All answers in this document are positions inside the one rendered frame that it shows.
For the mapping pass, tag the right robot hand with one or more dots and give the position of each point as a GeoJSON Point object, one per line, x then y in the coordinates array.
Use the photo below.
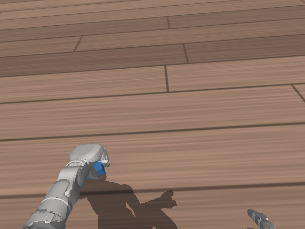
{"type": "Point", "coordinates": [260, 219]}

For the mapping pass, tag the small box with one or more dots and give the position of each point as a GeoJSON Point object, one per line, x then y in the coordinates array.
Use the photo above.
{"type": "Point", "coordinates": [99, 168]}

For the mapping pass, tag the left robot arm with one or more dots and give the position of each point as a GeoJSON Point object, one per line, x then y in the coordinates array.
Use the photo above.
{"type": "Point", "coordinates": [56, 206]}

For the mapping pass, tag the left robot hand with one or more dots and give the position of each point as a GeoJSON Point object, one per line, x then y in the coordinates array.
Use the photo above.
{"type": "Point", "coordinates": [91, 153]}

